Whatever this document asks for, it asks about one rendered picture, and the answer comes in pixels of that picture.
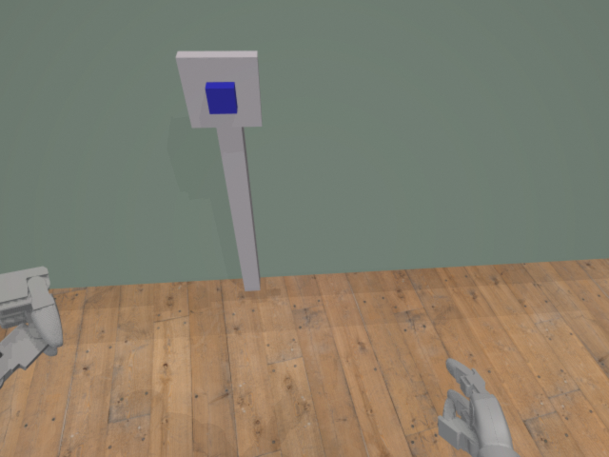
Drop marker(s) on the button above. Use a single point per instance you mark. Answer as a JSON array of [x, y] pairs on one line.
[[221, 97]]

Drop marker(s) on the panel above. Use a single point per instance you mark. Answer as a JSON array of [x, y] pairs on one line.
[[239, 66]]

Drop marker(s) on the right robot hand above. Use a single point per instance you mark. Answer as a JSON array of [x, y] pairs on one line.
[[482, 421]]

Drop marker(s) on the left robot hand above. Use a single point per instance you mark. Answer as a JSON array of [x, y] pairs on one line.
[[25, 298]]

